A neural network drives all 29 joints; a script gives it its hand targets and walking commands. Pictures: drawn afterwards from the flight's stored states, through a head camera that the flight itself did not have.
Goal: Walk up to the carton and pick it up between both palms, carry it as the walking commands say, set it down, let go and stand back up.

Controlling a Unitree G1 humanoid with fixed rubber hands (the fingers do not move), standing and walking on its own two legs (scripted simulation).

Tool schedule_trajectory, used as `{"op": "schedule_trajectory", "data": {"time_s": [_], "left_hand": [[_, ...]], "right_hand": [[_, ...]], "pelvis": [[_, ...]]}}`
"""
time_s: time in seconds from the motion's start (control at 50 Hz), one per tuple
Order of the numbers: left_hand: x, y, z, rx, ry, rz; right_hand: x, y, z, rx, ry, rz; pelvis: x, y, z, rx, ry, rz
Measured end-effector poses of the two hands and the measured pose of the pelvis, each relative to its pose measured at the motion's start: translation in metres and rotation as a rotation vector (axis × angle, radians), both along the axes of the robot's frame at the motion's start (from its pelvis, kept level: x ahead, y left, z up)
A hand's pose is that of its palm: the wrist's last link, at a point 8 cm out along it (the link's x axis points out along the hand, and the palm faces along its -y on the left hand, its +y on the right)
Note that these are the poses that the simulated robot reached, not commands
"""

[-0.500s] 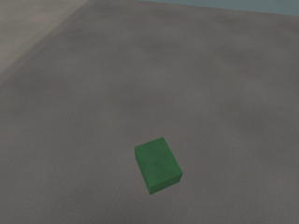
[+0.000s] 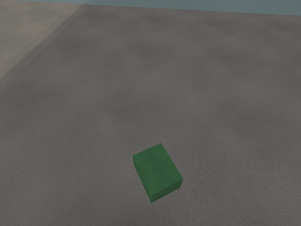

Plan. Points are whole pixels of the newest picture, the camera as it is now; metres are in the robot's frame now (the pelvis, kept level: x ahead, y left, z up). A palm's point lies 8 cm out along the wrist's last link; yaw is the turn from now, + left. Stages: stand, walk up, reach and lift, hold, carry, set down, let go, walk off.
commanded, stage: walk up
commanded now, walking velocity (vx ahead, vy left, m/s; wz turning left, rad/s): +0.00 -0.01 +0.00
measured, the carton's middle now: (156, 171) +0.56 -0.02 -0.70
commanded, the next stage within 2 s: none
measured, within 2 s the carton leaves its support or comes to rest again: neither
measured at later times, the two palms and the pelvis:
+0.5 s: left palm out of the picture -0.02 +0.19 -0.15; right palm out of the picture -0.02 -0.23 -0.15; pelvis +0.00 -0.02 +0.00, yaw +0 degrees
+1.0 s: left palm out of the picture -0.02 +0.18 -0.15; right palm out of the picture -0.03 -0.23 -0.15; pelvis +0.02 -0.03 +0.00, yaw +0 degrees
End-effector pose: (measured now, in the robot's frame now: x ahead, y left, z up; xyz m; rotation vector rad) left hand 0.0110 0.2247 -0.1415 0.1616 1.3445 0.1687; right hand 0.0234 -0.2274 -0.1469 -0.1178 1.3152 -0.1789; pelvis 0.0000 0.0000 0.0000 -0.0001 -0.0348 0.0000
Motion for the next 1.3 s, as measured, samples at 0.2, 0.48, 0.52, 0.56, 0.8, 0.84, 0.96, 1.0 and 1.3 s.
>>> {"op": "schedule_trajectory", "data": {"time_s": [0.2, 0.48, 0.52, 0.56, 0.8, 0.84, 0.96, 1.0, 1.3], "left_hand": [[-0.014, -0.019, -0.003, -0.028, 0.03, 0.003], [-0.034, -0.032, -0.005, -0.041, 0.084, 0.013], [-0.035, -0.034, -0.005, -0.042, 0.089, 0.015], [-0.036, -0.035, -0.005, -0.043, 0.092, 0.016], [-0.035, -0.043, -0.005, -0.047, 0.105, 0.021], [-0.035, -0.045, -0.005, -0.048, 0.107, 0.022], [-0.033, -0.048, -0.005, -0.049, 0.111, 0.025], [-0.033, -0.05, -0.005, -0.049, 0.112, 0.026], [-0.027, -0.052, -0.008, -0.043, 0.132, 0.011]], "right_hand": [[-0.035, -0.004, -0.001, 0.007, 0.095, -0.02], [-0.047, 0.0, -0.004, 0.034, 0.135, -0.02], [-0.048, 0.001, -0.004, 0.037, 0.139, -0.019], [-0.049, 0.001, -0.004, 0.039, 0.143, -0.02], [-0.051, 0.0, -0.005, 0.046, 0.171, -0.021], [-0.051, -0.001, -0.005, 0.047, 0.174, -0.021], [-0.05, -0.002, -0.006, 0.049, 0.182, -0.021], [-0.05, -0.003, -0.006, 0.05, 0.184, -0.021], [-0.049, -0.018, -0.006, 0.018, 0.2, -0.046]], "pelvis": [[0.0, -0.009, 0.001, 0.0, 0.001, 0.002], [0.003, -0.018, 0.0, 0.0, 0.01, 0.002], [0.004, -0.019, 0.0, 0.0, 0.011, 0.002], [0.005, -0.02, 0.0, 0.0, 0.013, 0.002], [0.012, -0.025, -0.001, 0.001, 0.018, 0.002], [0.014, -0.026, -0.001, 0.001, 0.019, 0.002], [0.018, -0.029, -0.001, 0.002, 0.021, 0.002], [0.019, -0.03, -0.002, 0.002, 0.021, 0.001], [0.025, -0.04, -0.005, 0.003, 0.033, 0.018]]}}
